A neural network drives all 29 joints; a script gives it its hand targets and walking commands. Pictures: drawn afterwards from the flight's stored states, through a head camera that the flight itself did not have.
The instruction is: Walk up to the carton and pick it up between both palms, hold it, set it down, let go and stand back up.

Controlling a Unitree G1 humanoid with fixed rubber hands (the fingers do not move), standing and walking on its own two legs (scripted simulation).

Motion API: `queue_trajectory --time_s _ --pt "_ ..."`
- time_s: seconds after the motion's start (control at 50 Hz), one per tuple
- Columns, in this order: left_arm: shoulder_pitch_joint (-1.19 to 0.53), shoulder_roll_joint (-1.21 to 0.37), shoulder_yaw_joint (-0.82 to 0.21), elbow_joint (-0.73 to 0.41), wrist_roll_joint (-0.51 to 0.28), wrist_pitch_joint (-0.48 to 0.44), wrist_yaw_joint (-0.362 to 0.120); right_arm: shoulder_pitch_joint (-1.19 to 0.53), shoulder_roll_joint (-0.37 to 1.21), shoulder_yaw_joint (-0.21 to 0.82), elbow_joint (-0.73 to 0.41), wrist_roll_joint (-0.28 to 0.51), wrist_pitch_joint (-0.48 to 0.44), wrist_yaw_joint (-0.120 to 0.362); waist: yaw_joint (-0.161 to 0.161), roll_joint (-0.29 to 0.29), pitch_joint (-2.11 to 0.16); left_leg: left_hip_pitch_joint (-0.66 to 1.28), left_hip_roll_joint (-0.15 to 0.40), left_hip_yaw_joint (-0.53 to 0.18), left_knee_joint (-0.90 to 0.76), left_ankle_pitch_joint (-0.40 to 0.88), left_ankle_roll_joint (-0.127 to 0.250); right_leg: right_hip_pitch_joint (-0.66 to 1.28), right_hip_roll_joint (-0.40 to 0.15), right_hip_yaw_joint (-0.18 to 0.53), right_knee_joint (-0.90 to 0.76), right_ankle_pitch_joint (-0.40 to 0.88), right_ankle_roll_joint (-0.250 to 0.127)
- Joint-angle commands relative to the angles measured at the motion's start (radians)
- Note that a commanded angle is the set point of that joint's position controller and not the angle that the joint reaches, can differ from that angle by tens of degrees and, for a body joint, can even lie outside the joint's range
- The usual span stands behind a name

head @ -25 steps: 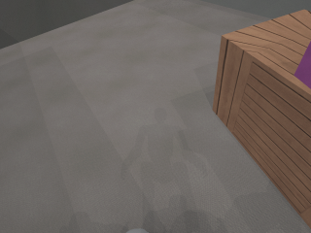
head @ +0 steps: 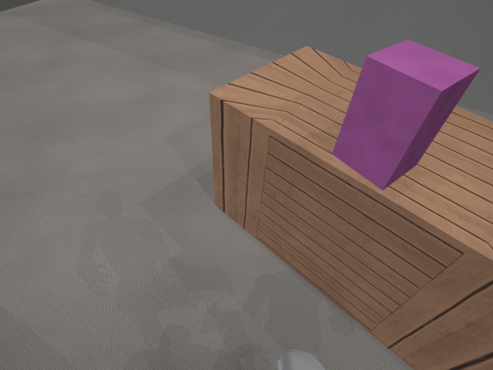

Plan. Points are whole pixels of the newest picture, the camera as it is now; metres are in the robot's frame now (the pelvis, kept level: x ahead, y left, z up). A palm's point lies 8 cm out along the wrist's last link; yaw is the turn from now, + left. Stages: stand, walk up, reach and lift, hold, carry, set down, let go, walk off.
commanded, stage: walk up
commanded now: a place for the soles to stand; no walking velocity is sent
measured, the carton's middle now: (394, 117) +0.69 -0.39 +0.04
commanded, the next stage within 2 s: none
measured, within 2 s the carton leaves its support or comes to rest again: neither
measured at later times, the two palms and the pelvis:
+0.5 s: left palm (154, 273) +0.33 +0.18 -0.09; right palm (418, 318) +0.24 -0.34 -0.12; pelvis +0.21 -0.06 +0.00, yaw -19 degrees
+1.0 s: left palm (205, 191) +0.56 +0.10 -0.11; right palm (417, 318) +0.24 -0.33 -0.11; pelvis +0.31 -0.05 -0.02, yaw -35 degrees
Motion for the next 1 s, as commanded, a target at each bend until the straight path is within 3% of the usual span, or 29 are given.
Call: queue_trajectory --time_s 0.0,0.06,0.12,0.14,0.16,0.18,0.2,0.22,0.24,0.26,0.3,0.34,0.38,0.46,0.52,0.58,0.62,0.64,0.66,0.68,0.7,0.72,0.74,0.78,0.8,0.84,0.9,0.94,0.98 --pt "-0.054 0.000 -0.010 -0.105 -0.011 -0.019 -0.018 0.022 -0.153 -0.044 -0.068 -0.003 -0.027 0.009 -0.014 0.264 0.065 0.027 0.227 -0.082 -0.221 0.223 0.200 -0.099 -0.062 -0.042 -0.219 0.046 -0.001" --pt "-0.106 0.005 -0.001 -0.119 -0.004 -0.032 -0.022 0.022 -0.194 -0.056 -0.074 0.001 -0.022 0.011 -0.020 0.240 0.046 -0.013 0.244 -0.020 -0.199 0.220 0.191 0.033 -0.051 -0.098 -0.375 0.080 -0.025" --pt "-0.081 0.023 0.015 -0.113 0.008 -0.042 -0.013 0.024 -0.229 -0.067 -0.067 -0.002 -0.007 0.003 -0.004 0.196 0.014 -0.006 0.282 -0.012 -0.141 0.152 0.194 0.145 -0.021 -0.136 -0.435 0.038 -0.054" --pt "-0.038 0.039 0.024 -0.105 0.010 -0.046 -0.005 0.013 -0.235 -0.066 -0.065 -0.001 -0.001 0.002 0.027 0.161 -0.006 -0.014 0.282 0.002 -0.066 0.164 0.189 0.211 -0.001 -0.142 -0.462 0.018 -0.067" --pt "0.054 0.065 0.039 -0.083 0.014 -0.053 0.008 0.001 -0.228 -0.057 -0.063 0.000 0.006 0.003 0.082 0.089 -0.050 -0.049 0.254 0.038 0.095 0.200 0.172 0.339 0.035 -0.148 -0.505 0.011 -0.087" --pt "0.192 0.123 0.063 -0.039 0.018 -0.058 0.031 0.035 -0.178 -0.033 -0.063 0.001 0.013 0.009 0.147 -0.057 -0.142 -0.106 0.182 0.091 0.376 0.222 0.137 0.519 0.077 -0.118 -0.529 -0.036 -0.116" --pt "0.273 0.205 0.079 -0.028 0.014 -0.060 0.053 0.089 -0.116 -0.008 -0.092 0.004 0.020 0.026 0.173 -0.235 -0.209 -0.288 0.079 0.086 0.631 -0.042 0.081 0.671 -0.056 0.181 -0.591 -0.188 -0.180" --pt "0.247 0.285 0.089 -0.062 0.000 -0.056 0.067 0.098 -0.125 -0.017 -0.144 0.024 0.028 0.039 0.154 -0.323 -0.193 -0.520 -0.054 -0.015 0.768 -0.305 0.029 0.727 -0.241 0.679 -0.777 -0.329 -0.304" --pt "0.231 0.262 0.088 -0.066 -0.025 -0.045 0.080 0.026 -0.199 -0.030 -0.153 0.023 0.043 0.041 0.173 -0.196 -0.161 -0.548 -0.025 -0.146 0.820 -0.306 0.029 0.682 -0.289 0.788 -0.871 -0.455 -0.356" --pt "0.197 0.224 0.072 -0.071 -0.029 -0.039 0.090 -0.025 -0.219 -0.038 -0.154 0.019 0.043 0.045 0.160 -0.128 -0.092 -0.579 0.001 -0.180 0.860 -0.246 0.028 0.632 -0.278 0.710 -0.880 -0.374 -0.334" --pt "0.127 0.179 0.050 -0.093 -0.015 -0.039 0.107 0.017 -0.169 -0.022 -0.134 0.017 0.023 0.053 0.110 -0.084 -0.011 -0.537 0.053 -0.201 0.834 -0.130 0.027 0.481 -0.237 0.472 -0.810 -0.034 -0.274" --pt "0.054 0.127 0.035 -0.093 -0.018 -0.054 0.096 0.060 -0.138 -0.017 -0.115 0.010 0.014 0.058 0.053 -0.078 0.017 -0.401 0.073 -0.212 0.708 -0.076 0.015 0.294 -0.163 0.333 -0.807 0.070 -0.240" --pt "0.033 0.095 0.024 -0.091 -0.019 -0.069 0.084 0.079 -0.120 -0.014 -0.102 0.007 0.018 0.063 0.034 -0.080 0.000 -0.330 0.049 -0.191 0.642 -0.039 -0.007 0.219 -0.105 0.254 -0.811 0.100 -0.237" --pt "0.079 0.093 0.025 -0.071 -0.007 -0.088 0.072 -0.012 -0.093 -0.006 -0.133 0.011 0.026 0.064 0.060 -0.082 0.016 -0.368 0.034 -0.159 0.416 0.030 -0.031 0.222 -0.078 0.249 -0.810 0.117 -0.268" --pt "0.103 0.103 0.033 -0.077 -0.007 -0.083 0.066 -0.074 -0.086 -0.004 -0.155 0.012 0.018 0.053 0.085 -0.089 0.011 -0.319 0.010 -0.144 0.265 0.109 -0.021 0.227 -0.058 0.257 -0.737 0.215 -0.251" --pt "0.089 0.103 0.035 -0.107 -0.011 -0.065 0.069 -0.062 -0.083 -0.006 -0.157 0.006 0.012 0.030 0.063 -0.052 -0.032 -0.181 -0.027 -0.143 0.163 0.153 0.004 0.213 -0.043 0.278 -0.589 0.432 -0.189" --pt "0.068 0.089 0.022 -0.126 -0.019 -0.056 0.071 -0.003 -0.102 -0.013 -0.144 0.004 0.004 0.018 0.014 0.029 -0.059 -0.015 -0.033 -0.143 0.028 0.287 0.029 0.143 -0.002 0.276 -0.473 0.349 -0.121" --pt "0.095 0.055 0.009 -0.137 -0.020 -0.057 0.070 0.032 -0.143 -0.021 -0.140 -0.001 0.000 0.011 -0.004 0.104 -0.099 0.084 0.039 -0.216 0.008 0.336 0.060 0.096 0.038 0.247 -0.359 0.270 -0.077" --pt "0.165 -0.001 -0.006 -0.154 -0.021 -0.055 0.071 0.051 -0.218 -0.038 -0.149 -0.011 0.003 0.002 -0.008 0.286 -0.167 0.167 0.264 -0.464 -0.051 0.359 0.148 0.022 0.115 0.142 -0.135 0.000 -0.018" --pt "0.228 0.008 0.003 -0.151 -0.014 -0.035 0.084 0.028 -0.254 -0.049 -0.164 0.004 0.022 -0.004 0.014 0.350 -0.178 0.136 0.451 -0.697 -0.136 0.343 0.278 -0.001 0.182 0.036 0.068 -0.417 0.025" --pt "0.210 0.056 0.015 -0.143 0.006 -0.008 0.100 -0.020 -0.247 -0.051 -0.160 0.018 0.037 -0.007 0.013 0.323 -0.159 0.100 0.487 -0.740 -0.163 0.218 0.369 -0.042 0.115 0.027 0.193 -0.437 0.031" --pt "0.179 0.090 0.029 -0.131 0.016 0.005 0.103 -0.036 -0.194 -0.037 -0.163 0.030 0.043 -0.006 0.010 0.272 -0.106 0.057 0.438 -0.678 -0.160 0.196 0.342 -0.053 0.088 0.033 0.220 -0.399 0.034" --pt "0.141 0.096 0.035 -0.136 0.008 0.006 0.099 -0.039 -0.163 -0.027 -0.155 0.030 0.047 -0.008 0.003 0.227 -0.063 0.014 0.363 -0.532 -0.141 0.276 0.291 -0.047 0.090 0.051 0.199 -0.370 0.035" --pt "0.112 0.053 0.029 -0.136 -0.013 0.004 0.087 -0.050 -0.146 -0.015 -0.144 0.021 0.044 -0.011 0.010 0.211 -0.026 -0.062 0.270 -0.312 -0.112 0.406 0.221 -0.008 0.075 0.067 0.139 -0.275 0.027" --pt "0.123 0.027 0.023 -0.136 -0.018 0.004 0.080 -0.069 -0.150 -0.013 -0.136 0.021 0.041 -0.009 0.021 0.227 -0.042 -0.076 0.244 -0.253 -0.108 0.422 0.210 0.017 0.079 0.053 0.126 -0.233 0.025" --pt "0.119 0.001 0.011 -0.132 -0.025 0.004 0.069 -0.102 -0.159 -0.013 -0.135 0.027 0.040 -0.005 0.027 0.279 -0.082 -0.056 0.223 -0.195 -0.087 0.414 0.216 0.045 0.082 0.013 0.030 -0.217 0.028" --pt "0.039 -0.003 0.007 -0.150 -0.031 -0.002 0.062 -0.098 -0.168 -0.016 -0.139 0.028 0.045 -0.001 0.006 0.329 -0.087 -0.033 0.235 -0.157 -0.047 0.413 0.232 0.066 0.065 -0.028 -0.178 -0.232 0.035" --pt "0.005 0.009 0.011 -0.162 -0.031 -0.008 0.061 -0.093 -0.190 -0.024 -0.142 0.025 0.055 0.002 -0.003 0.329 -0.103 -0.037 0.254 -0.152 -0.008 0.410 0.233 0.118 0.063 -0.048 -0.275 -0.215 0.032" --pt "0.023 0.024 0.021 -0.160 -0.028 -0.018 0.062 -0.119 -0.215 -0.028 -0.146 0.028 0.067 0.006 0.025 0.289 -0.130 -0.090 0.269 -0.141 0.060 0.359 0.213 0.243 0.068 -0.058 -0.413 -0.088 0.017"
